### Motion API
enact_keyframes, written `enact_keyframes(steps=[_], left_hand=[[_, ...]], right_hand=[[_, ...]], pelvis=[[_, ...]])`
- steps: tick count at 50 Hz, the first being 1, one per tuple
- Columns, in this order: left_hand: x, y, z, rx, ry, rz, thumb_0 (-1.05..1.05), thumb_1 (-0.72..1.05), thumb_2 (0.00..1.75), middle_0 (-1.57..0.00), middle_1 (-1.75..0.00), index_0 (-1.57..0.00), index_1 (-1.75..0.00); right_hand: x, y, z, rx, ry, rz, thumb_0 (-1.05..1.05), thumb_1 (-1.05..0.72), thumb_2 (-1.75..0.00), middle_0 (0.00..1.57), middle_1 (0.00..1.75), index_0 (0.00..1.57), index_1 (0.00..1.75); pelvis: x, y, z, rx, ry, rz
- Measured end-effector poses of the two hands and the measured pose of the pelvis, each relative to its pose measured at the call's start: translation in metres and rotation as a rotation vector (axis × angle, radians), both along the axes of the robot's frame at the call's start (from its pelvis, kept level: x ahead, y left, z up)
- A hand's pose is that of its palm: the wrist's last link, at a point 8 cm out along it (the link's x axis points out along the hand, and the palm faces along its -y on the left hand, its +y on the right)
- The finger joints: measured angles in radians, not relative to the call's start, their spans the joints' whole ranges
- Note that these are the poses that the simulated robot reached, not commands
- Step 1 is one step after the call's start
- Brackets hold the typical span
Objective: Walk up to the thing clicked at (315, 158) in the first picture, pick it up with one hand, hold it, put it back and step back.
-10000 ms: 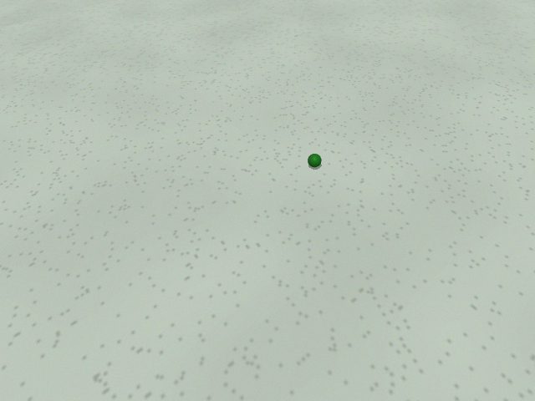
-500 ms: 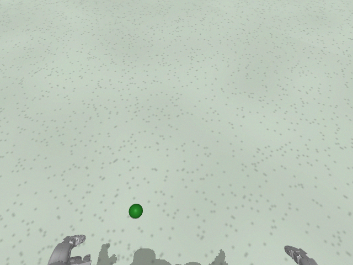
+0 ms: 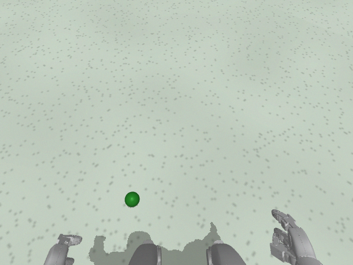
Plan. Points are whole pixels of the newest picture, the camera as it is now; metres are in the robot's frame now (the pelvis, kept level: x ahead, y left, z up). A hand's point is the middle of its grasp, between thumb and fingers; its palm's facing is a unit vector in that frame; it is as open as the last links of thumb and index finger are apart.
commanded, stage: rise first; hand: left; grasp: from above
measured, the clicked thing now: (132, 199) +0.44 +0.23 -0.66
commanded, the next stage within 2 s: none
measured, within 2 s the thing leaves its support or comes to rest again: neither
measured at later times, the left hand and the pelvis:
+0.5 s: hand (90, 249) +0.19 +0.28 -0.27, palm faces -0.39 -0.62 -0.68, open 14.1 cm; pelvis -0.03 +0.00 -0.13, yaw +0 degrees
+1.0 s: hand (104, 219) +0.30 +0.29 -0.43, palm faces -0.47 -0.18 -0.87, open 14.0 cm; pelvis -0.09 -0.01 -0.29, yaw -4 degrees
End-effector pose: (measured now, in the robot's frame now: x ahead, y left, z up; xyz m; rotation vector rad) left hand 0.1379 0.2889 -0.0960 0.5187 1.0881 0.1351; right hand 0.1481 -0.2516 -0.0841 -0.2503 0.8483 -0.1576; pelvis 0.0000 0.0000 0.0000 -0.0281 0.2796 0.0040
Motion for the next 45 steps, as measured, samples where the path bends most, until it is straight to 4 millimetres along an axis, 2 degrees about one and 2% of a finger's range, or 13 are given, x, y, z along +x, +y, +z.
enact_keyframes(steps=[10,14,19,24,30,37,41,45], left_hand=[[-0.004,0.001,-0.018,0.044,0.004,-0.051,0.00,-0.54,0.97,-0.07,-1.07,-0.08,-1.07],[0.001,0.003,-0.034,0.078,0.006,-0.105,0.00,-0.53,0.97,-0.07,-1.08,-0.08,-1.07],[0.019,0.011,-0.071,0.154,-0.007,-0.214,0.00,-0.53,0.97,-0.07,-1.08,-0.07,-1.07],[0.051,0.013,-0.115,0.240,-0.064,-0.349,0.00,-0.52,0.98,-0.06,-1.09,-0.07,-1.08],[0.092,0.013,-0.162,0.349,-0.131,-0.501,0.00,-0.53,1.00,-0.06,-1.09,-0.06,-1.08],[0.128,0.012,-0.213,0.449,-0.171,-0.645,0.00,-0.53,1.03,-0.06,-1.08,-0.06,-1.08],[0.144,0.011,-0.237,0.493,-0.190,-0.716,0.00,-0.53,1.04,-0.06,-1.08,-0.06,-1.08],[0.156,0.012,-0.257,0.526,-0.204,-0.774,0.00,-0.53,1.04,-0.06,-1.08,-0.06,-1.08]], right_hand=[[0.019,0.010,-0.017,0.000,-0.068,0.043,0.01,-0.90,-0.90,0.21,0.30,0.20,0.30],[0.022,0.011,-0.030,-0.005,-0.083,0.063,0.01,-0.90,-0.90,0.21,0.30,0.21,0.30],[0.022,0.005,-0.064,-0.015,-0.086,0.095,0.01,-0.88,-0.89,0.21,0.30,0.21,0.30],[0.014,-0.007,-0.117,-0.027,-0.044,0.106,0.01,-0.87,-0.89,0.21,0.30,0.21,0.30],[-0.011,-0.020,-0.188,-0.025,0.050,0.089,0.01,-0.87,-0.89,0.21,0.30,0.21,0.30],[-0.064,-0.028,-0.265,-0.010,0.204,0.056,0.01,-0.87,-0.89,0.21,0.30,0.20,0.30],[-0.098,-0.030,-0.296,-0.008,0.298,0.027,0.01,-0.87,-0.89,0.21,0.30,0.20,0.30],[-0.128,-0.031,-0.317,-0.013,0.375,0.000,0.01,-0.87,-0.89,0.21,0.30,0.20,0.30]], pelvis=[[-0.004,0.001,-0.025,-0.013,0.063,0.005],[-0.008,0.001,-0.040,-0.015,0.096,0.006],[-0.018,-0.001,-0.073,-0.012,0.159,0.005],[-0.031,-0.003,-0.117,-0.010,0.226,-0.001],[-0.050,-0.006,-0.171,-0.011,0.286,-0.012],[-0.072,-0.010,-0.228,-0.016,0.316,-0.026],[-0.081,-0.010,-0.255,-0.021,0.318,-0.033],[-0.087,-0.009,-0.276,-0.028,0.312,-0.039]])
